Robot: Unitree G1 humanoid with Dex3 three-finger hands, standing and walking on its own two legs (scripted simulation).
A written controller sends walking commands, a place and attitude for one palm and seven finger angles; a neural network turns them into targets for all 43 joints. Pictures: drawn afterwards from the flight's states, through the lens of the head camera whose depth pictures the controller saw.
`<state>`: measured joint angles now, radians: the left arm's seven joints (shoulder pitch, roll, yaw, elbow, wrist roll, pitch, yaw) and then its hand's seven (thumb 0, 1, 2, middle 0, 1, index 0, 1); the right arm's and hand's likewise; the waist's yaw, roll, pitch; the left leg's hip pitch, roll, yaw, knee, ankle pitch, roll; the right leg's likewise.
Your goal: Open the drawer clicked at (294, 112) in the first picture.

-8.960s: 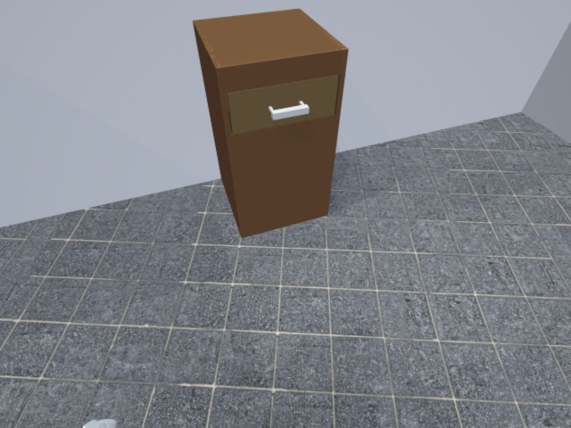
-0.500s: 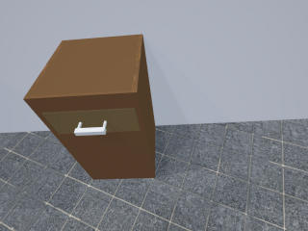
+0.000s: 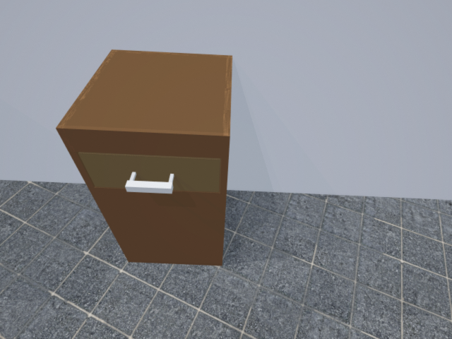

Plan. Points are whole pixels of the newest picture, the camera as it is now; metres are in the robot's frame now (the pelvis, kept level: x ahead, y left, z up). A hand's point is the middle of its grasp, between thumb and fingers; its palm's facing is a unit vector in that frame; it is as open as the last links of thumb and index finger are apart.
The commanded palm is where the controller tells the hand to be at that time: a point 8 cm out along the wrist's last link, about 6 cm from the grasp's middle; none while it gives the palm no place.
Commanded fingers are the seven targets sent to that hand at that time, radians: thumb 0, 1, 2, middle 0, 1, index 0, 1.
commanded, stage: come to a stop and stand still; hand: left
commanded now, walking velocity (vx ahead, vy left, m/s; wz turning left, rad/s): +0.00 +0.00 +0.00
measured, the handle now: (151, 181) +0.53 +0.27 -0.14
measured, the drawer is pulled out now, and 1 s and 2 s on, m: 0.00 0.00 0.00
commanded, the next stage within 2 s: look again from close up in 0.26 s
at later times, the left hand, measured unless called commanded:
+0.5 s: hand out of the picture +0.01 +0.18 -0.18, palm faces -0.01 -0.98 -0.20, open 7.3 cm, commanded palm none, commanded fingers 0.00 0.90 0.90 -0.20 -0.30 -0.20 -0.30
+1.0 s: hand out of the picture +0.01 +0.16 -0.18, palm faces +0.01 -0.98 -0.20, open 7.3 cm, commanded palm none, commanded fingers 0.00 0.90 0.90 -0.20 -0.30 -0.20 -0.30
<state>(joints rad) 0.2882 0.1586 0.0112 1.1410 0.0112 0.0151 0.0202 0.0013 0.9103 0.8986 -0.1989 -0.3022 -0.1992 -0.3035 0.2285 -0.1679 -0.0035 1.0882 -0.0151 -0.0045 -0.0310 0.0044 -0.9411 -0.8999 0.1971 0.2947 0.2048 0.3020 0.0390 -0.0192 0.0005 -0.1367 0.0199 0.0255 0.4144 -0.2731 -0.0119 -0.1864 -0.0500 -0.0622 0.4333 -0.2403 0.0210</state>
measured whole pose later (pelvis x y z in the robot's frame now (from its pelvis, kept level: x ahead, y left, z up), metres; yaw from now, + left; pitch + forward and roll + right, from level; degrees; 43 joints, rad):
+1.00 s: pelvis +0.01 -0.01 +0.00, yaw -1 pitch -1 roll +0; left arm 0.29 0.14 -0.01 1.12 0.01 -0.01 0.03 0.00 0.92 0.90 -0.20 -0.30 -0.20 -0.30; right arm 0.29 -0.16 0.02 1.12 -0.02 -0.02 -0.02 0.01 -0.91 -0.90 0.19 0.29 0.20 0.30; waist 0.00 0.02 0.03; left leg -0.12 0.03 0.04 0.46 -0.32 -0.02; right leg -0.19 -0.04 -0.05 0.50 -0.29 0.01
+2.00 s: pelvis +0.00 -0.01 +0.00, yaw -1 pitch -1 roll +0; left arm 0.31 0.13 -0.01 1.12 0.01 -0.01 0.03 0.00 0.91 0.90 -0.20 -0.30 -0.20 -0.30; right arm 0.33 -0.14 0.02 1.12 -0.02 -0.02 -0.02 0.01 -0.91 -0.90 0.20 0.29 0.20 0.30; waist 0.00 0.01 0.02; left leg -0.15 0.03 0.05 0.48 -0.31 -0.01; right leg -0.20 -0.04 -0.04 0.51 -0.29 0.01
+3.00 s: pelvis +0.01 +0.02 -0.01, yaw +2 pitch +0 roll +1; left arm 0.30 0.18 0.04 1.07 0.03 0.03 0.03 0.00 0.91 0.90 -0.20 -0.30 -0.20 -0.30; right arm 0.30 -0.16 -0.01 1.05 -0.03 -0.01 -0.02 0.01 -0.91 -0.90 0.19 0.29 0.20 0.30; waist 0.01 -0.03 0.02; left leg -0.20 -0.02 0.11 0.49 -0.29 0.05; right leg -0.36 -0.07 -0.05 0.91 -0.46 -0.02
